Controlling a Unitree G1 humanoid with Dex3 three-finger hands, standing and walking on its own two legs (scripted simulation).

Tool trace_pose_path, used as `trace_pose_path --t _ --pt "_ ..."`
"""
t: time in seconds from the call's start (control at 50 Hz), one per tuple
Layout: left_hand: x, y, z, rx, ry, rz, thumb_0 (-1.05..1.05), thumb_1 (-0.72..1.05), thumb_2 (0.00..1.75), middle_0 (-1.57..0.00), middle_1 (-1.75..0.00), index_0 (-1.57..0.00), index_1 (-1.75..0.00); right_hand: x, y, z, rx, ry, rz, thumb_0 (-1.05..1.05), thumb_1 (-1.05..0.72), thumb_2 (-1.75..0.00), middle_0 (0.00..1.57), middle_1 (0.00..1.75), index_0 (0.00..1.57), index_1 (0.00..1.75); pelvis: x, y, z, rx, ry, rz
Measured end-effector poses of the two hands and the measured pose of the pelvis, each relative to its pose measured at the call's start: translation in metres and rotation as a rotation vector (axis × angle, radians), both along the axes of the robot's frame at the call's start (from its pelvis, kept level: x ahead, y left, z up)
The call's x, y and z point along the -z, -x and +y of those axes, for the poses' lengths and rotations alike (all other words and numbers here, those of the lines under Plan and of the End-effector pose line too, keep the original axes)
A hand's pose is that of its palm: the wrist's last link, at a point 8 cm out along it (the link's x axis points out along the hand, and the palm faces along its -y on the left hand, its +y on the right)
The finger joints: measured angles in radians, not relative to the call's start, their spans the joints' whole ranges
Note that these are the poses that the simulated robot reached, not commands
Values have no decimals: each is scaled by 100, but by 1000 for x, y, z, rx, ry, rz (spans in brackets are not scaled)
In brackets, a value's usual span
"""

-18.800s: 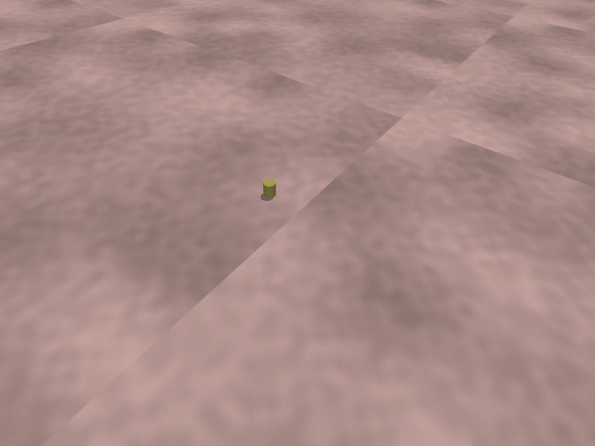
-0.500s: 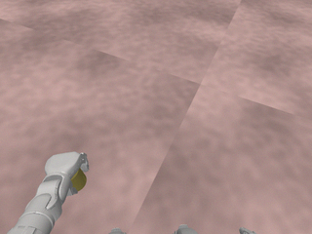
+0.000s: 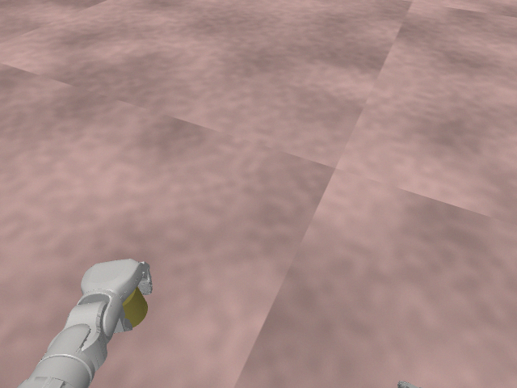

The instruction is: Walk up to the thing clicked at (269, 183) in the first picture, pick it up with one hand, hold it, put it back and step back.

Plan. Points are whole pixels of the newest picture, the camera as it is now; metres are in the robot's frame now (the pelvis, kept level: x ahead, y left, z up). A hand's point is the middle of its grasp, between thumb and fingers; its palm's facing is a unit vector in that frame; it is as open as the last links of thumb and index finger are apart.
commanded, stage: hold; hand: left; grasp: from above
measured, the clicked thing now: (123, 302) +0.33 +0.23 -0.08
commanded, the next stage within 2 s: crouch in 1.72 s
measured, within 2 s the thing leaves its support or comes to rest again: neither
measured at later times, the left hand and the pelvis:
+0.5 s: hand (119, 302) +0.30 +0.21 -0.03, palm faces -0.43 -0.06 -0.90, open 8.6 cm; pelvis +0.00 +0.00 +0.01, yaw +0 degrees
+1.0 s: hand (120, 301) +0.29 +0.21 -0.01, palm faces -0.43 -0.07 -0.90, open 8.6 cm; pelvis +0.00 -0.01 +0.02, yaw -1 degrees
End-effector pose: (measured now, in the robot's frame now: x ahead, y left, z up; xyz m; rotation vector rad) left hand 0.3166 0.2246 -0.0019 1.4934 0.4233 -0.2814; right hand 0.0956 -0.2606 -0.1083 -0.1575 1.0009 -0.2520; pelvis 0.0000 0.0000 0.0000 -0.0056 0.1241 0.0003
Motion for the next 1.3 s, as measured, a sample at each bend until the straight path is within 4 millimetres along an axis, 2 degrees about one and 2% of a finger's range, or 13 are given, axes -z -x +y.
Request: trace_pose_path --t 0.14,0.46,0.68,1.12,1.3 --pt "-14 -2 0 3 6 -3 -1 1 65 -60 -92 -79 -82 -6 -8 2 -5 -13 -22 1 -91 -90 20 30 20 30 -5 -3 1 4 -2 -22" --pt "-31 9 -7 27 11 -6 -2 1 65 -60 -92 -79 -82 -14 -21 2 -27 -30 -55 1 -91 -90 20 30 20 30 -12 1 -3 9 -8 -57" --pt "-39 16 -13 36 14 -3 -2 2 65 -60 -92 -78 -82 -19 -29 1 -35 -36 -77 1 -91 -90 20 30 20 30 -15 3 -7 8 -13 -76" --pt "-55 17 -16 39 15 -10 -2 2 64 -60 -92 -78 -83 -28 -43 3 -41 -44 -103 1 -91 -90 20 30 20 30 -22 0 -9 11 -15 -104" --pt "-52 18 -17 43 25 12 -2 2 64 -60 -92 -77 -84 -29 -47 6 -42 -51 -107 1 -91 -90 20 30 20 30 -23 -3 -8 13 -15 -105"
